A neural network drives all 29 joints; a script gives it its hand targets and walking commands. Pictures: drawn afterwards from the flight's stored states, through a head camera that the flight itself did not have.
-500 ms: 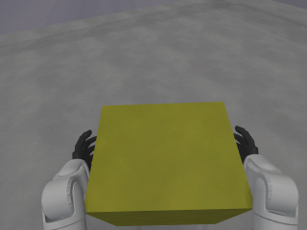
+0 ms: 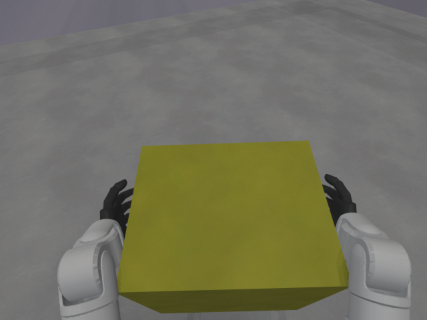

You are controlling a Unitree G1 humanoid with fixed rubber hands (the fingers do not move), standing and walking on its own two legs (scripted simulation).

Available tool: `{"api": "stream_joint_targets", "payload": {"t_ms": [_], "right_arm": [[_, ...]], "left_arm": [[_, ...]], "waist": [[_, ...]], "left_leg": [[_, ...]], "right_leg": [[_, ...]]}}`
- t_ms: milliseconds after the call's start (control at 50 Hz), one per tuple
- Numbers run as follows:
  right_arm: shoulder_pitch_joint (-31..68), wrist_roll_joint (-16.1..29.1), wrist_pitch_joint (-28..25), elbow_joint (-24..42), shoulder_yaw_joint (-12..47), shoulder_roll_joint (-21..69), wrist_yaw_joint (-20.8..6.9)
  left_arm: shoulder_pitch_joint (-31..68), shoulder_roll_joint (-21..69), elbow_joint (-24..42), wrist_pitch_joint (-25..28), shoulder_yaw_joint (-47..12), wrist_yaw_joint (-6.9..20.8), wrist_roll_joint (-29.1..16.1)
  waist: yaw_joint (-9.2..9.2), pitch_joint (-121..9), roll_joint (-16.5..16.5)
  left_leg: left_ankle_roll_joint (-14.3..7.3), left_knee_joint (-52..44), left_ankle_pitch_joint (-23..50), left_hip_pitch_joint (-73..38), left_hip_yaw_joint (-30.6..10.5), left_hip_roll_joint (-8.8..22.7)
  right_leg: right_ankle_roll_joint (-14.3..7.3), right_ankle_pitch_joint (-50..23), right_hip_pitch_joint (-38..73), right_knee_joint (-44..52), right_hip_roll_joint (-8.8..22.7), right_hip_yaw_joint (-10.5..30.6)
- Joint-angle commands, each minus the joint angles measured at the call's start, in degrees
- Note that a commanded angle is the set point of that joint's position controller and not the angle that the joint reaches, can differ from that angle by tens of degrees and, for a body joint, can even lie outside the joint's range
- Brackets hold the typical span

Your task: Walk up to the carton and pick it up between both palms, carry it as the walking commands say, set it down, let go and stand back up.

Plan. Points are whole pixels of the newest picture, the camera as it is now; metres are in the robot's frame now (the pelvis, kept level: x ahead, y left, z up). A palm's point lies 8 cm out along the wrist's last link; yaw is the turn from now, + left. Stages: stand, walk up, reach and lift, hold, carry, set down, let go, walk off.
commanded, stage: carry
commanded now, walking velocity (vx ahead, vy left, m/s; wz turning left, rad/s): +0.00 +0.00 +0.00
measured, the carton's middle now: (227, 236) +0.26 +0.00 +0.02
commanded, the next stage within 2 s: none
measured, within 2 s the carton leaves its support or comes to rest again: neither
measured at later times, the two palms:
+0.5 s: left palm (115, 224) +0.25 +0.19 +0.09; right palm (334, 218) +0.26 -0.18 +0.09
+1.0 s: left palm (120, 225) +0.26 +0.19 +0.08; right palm (336, 219) +0.26 -0.19 +0.08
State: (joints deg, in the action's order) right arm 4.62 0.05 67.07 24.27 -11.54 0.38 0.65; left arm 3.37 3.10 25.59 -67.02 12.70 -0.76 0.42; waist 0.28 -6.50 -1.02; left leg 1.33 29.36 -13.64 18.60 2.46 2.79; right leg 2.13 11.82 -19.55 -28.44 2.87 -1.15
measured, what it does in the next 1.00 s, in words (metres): stands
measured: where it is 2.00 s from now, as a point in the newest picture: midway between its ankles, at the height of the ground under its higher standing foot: outside the picture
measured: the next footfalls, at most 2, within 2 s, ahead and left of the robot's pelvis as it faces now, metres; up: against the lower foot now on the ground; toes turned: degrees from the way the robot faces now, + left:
none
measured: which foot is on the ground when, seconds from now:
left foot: down 0.00-1.00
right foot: down 0.00-1.00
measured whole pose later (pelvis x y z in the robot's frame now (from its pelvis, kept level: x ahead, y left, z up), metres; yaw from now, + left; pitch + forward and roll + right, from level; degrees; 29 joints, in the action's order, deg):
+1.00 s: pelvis +0.00 +0.00 +0.00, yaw +0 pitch +3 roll +0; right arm 6.2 -2.4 57.1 12.6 -11.1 -0.7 -1.7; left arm 4.6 3.8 14.5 -57.3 12.4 0.7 3.7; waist 0.1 -7.2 -1.0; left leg 1.0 29.8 -13.7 19.0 3.0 2.6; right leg 2.4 11.7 -20.1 -28.8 3.1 -0.7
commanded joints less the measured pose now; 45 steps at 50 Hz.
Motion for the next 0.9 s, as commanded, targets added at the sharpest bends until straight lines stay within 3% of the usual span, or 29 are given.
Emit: {"api": "stream_joint_targets", "payload": {"t_ms": [0,80,120,140,160,200,280,300,320,340,360,380,400,420,440,480,520,540,580,680,700,720,740,780,800,820,840,860,880], "right_arm": [[24.6,12.7,0.1,7.5,42.5,42.8,-5.2],[26.2,9.4,-2.5,1.4,37.9,38.7,-6.0],[25.9,13.2,-2.4,9.3,43.1,45.1,-5.7],[23.7,8.5,-3.3,-1.1,37.2,39.9,-5.7],[24.1,13.4,-2.8,9.8,44.0,46.0,-5.8],[24.2,12.4,-2.1,7.2,41.9,42.9,-5.5],[23.9,8.7,-3.8,-2.3,36.8,38.8,-5.9],[23.6,12.3,-3.3,9.1,42.7,43.8,-5.6],[26.2,7.9,-4.6,-4.0,35.3,37.0,-6.0],[25.8,12.0,-4.6,7.3,41.6,43.0,-5.8],[27.5,11.6,-4.6,4.6,40.4,43.5,-5.7],[23.7,2.6,-6.8,-15.5,28.2,32.1,-6.6],[28.2,10.0,-7.7,2.5,39.1,42.1,-6.6],[28.6,12.6,-7.1,7.7,42.5,47.2,-6.3],[25.0,8.1,-7.6,-3.1,35.9,40.1,-6.2],[24.7,12.8,-7.1,9.2,43.5,46.2,-6.0],[22.8,6.0,-8.7,-6.9,34.2,35.9,-6.1],[26.8,10.3,-8.5,3.5,40.0,42.4,-5.9],[23.9,8.0,-8.3,-3.5,36.1,39.1,-6.1],[23.1,12.3,-6.7,8.9,42.9,43.9,-5.5],[25.4,8.3,-7.7,-2.2,36.4,37.2,-5.6],[21.4,10.6,-6.8,4.1,40.5,41.2,-5.7],[26.7,7.5,-8.1,-6.5,34.7,36.7,-6.2],[24.3,10.1,-8.5,2.2,39.9,42.7,-6.2],[23.6,4.0,-10.2,-12.6,31.2,35.0,-6.4],[27.1,10.0,-10.0,2.5,39.9,42.7,-6.4],[28.2,9.3,-10.1,0.3,38.5,41.8,-6.4],[29.4,3.6,-11.5,-14.7,29.4,33.2,-6.3],[25.7,8.0,-11.0,-2.8,37.5,41.5,-6.4]], "left_arm": [[24.4,39.6,4.8,-0.5,-42.8,5.0,-14.3],[24.5,35.6,-0.3,2.3,-39.0,5.4,-10.9],[25.7,42.6,8.2,1.9,-44.8,5.3,-15.0],[24.4,37.0,-1.2,3.1,-39.3,5.4,-10.7],[26.4,42.9,10.3,2.4,-46.0,5.2,-15.2],[21.0,41.1,3.2,1.4,-42.4,4.7,-12.4],[25.2,35.3,-2.1,3.5,-38.6,5.0,-10.1],[22.4,43.3,7.1,2.8,-44.2,5.2,-14.0],[23.8,34.2,-7.6,3.8,-35.4,5.2,-8.5],[23.6,42.2,3.7,3.7,-42.3,5.2,-12.5],[26.8,41.1,2.2,4.0,-41.5,5.0,-12.6],[23.9,28.4,-17.9,6.7,-29.2,5.3,-3.6],[27.6,40.8,0.9,7.3,-40.7,5.7,-11.0],[28.7,45.6,6.9,6.8,-44.2,5.6,-13.8],[25.0,39.2,-4.7,7.1,-37.9,5.3,-9.2],[24.0,45.8,8.0,6.5,-45.2,5.3,-14.1],[19.3,34.7,-10.5,7.9,-34.0,5.7,-6.6],[26.4,40.9,2.7,8.1,-41.5,5.6,-12.0],[25.5,37.0,-3.1,7.8,-38.6,5.2,-9.7],[21.4,43.8,6.3,6.1,-44.0,4.9,-13.6],[21.7,34.9,-5.4,7.1,-36.1,5.0,-8.6],[20.9,40.2,3.4,6.4,-41.7,4.8,-11.7],[24.9,33.2,-7.3,7.6,-35.2,5.1,-7.9],[24.4,41.0,1.6,8.0,-40.8,5.5,-10.9],[24.3,33.3,-13.3,9.6,-32.7,5.7,-5.5],[25.7,41.4,0.5,9.4,-40.5,5.6,-10.5],[26.5,39.8,-1.6,9.6,-38.4,5.7,-9.7],[27.0,30.9,-18.3,10.7,-30.2,5.7,-4.2],[25.8,39.9,-4.0,10.6,-38.8,5.6,-8.9]], "waist": [[-0.03,-8.1,1.5],[-0.01,-10.2,2.0],[-0.05,-10.3,1.9],[-0.13,-10.8,1.8],[-0.14,-9.2,1.3],[-0.03,-11.4,-1.6],[-0.11,-7.8,-0.3],[-0.29,-7.2,-0.1],[0.13,-7.7,-0.6],[0.01,-6.1,0.1],[0.06,-7.5,0.1],[0.15,-8.4,-0.6],[0.02,-7.6,1.4],[0.06,-9.6,1.5],[-0.02,-10.2,-1.2],[-0.18,-10.6,1.9],[-0.18,-12.5,3.5],[-0.23,-10.3,1.8],[-0.05,-11.1,-0.7],[-0.24,-11.2,2.8],[-0.12,-11.7,3.1],[-0.29,-9.6,1.6],[-0.02,-9.9,0.6],[-0.11,-8.8,1.2],[-0.13,-8.9,1.8],[-0.13,-7.0,0.8],[-0.16,-8.9,4.1],[0.00,-8.5,1.7],[-0.08,-8.1,1.7]], "left_leg": [[-1.1,-3.8,7.8,-2.6,-2.2,4.4],[-1.3,-3.6,4.4,-4.6,-1.4,4.0],[-1.5,-2.9,8.4,-4.5,-2.0,4.1],[-1.4,-2.2,10.8,-5.6,-1.5,4.5],[-1.1,-3.6,8.7,-3.5,-1.7,4.7],[-1.5,-2.2,13.0,-6.0,-1.1,4.3],[-1.0,-4.5,0.6,-2.1,-1.6,4.2],[-1.6,-4.9,2.5,-2.0,-2.3,4.7],[-1.9,-6.2,0.1,-0.9,-3.0,4.7],[-1.5,-6.0,-3.0,0.0,-2.2,4.4],[-1.9,-6.4,-0.1,-0.3,-3.2,4.7],[-1.2,-5.7,0.5,-1.3,-2.0,4.7],[-1.0,-5.2,-1.4,-1.6,-1.9,4.5],[-1.7,-5.4,1.7,-2.3,-2.3,4.5],[-1.8,-5.3,1.9,-3.4,-1.9,4.3],[-1.9,-3.5,6.8,-3.4,-1.9,4.7],[-1.6,-2.5,8.6,-5.1,-1.0,4.6],[-1.3,-3.0,8.5,-3.2,-1.1,4.7],[-1.5,-3.5,8.0,-4.5,-1.3,4.7],[-2.0,-2.4,10.0,-4.8,-1.3,4.7],[-1.5,-2.6,8.3,-4.7,-0.6,4.6],[-1.4,-3.3,6.9,-3.5,-0.9,4.4],[-1.6,-3.4,6.9,-3.4,-1.0,4.8],[-1.3,-4.1,1.8,-2.3,-0.8,4.0],[-1.7,-4.3,3.5,-2.1,-1.4,4.2],[-1.5,-4.9,1.9,-1.4,-1.5,4.2],[-1.4,-4.0,0.2,-3.1,-1.0,3.9],[-1.6,-5.1,1.6,-2.6,-1.7,4.1],[-1.7,-5.3,-1.6,-1.4,-1.9,4.0]], "right_leg": [[-0.9,-5.0,3.4,3.9,4.3,1.7],[-1.1,-3.8,3.2,4.4,4.5,1.9],[-1.2,-6.4,3.3,4.0,4.4,2.3],[-1.4,-9.3,3.3,3.0,4.5,2.0],[-1.0,-6.0,3.3,3.0,4.2,1.2],[-1.2,-10.3,3.6,1.9,4.4,1.1],[-1.3,0.0,1.9,4.4,4.5,1.9],[-1.0,-0.8,1.6,3.9,4.0,1.5],[-0.9,0.8,2.7,3.4,3.5,1.1],[-1.0,2.4,0.9,4.9,3.9,2.2],[-0.8,-0.4,3.1,3.9,3.8,1.5],[-0.8,-1.6,3.1,3.2,3.8,0.8],[-0.9,1.7,1.3,4.4,4.1,1.3],[-0.7,-2.0,3.6,3.9,3.9,1.1],[-0.7,-2.5,2.8,3.3,3.8,1.2],[-0.6,-6.6,3.7,2.8,4.0,0.8],[-0.9,-9.3,4.7,2.6,4.2,0.4],[-0.8,-9.4,4.6,1.8,4.3,0.8],[-1.1,-7.4,3.8,1.6,4.0,0.8],[-0.9,-8.5,3.1,1.9,3.8,0.8],[-0.9,-7.7,3.8,1.8,4.1,0.2],[-1.1,-6.1,2.7,2.4,4.2,0.9],[-0.9,-6.0,3.8,2.5,4.0,0.7],[-1.4,-1.4,3.0,4.6,4.3,2.1],[-1.1,-3.2,3.9,3.7,4.0,1.0],[-0.9,-2.5,2.6,3.9,4.4,1.7],[-1.1,-1.0,2.3,5.1,4.3,2.1],[-1.1,-1.1,2.5,4.1,4.1,1.5],[-1.4,2.5,2.2,5.2,4.1,2.4]]}}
